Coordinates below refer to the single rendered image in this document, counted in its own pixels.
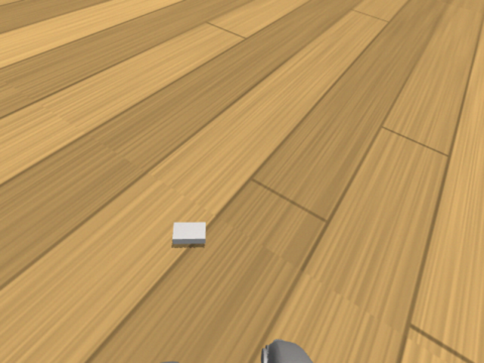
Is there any small box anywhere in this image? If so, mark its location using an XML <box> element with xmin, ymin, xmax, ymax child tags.
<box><xmin>172</xmin><ymin>222</ymin><xmax>206</xmax><ymax>244</ymax></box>

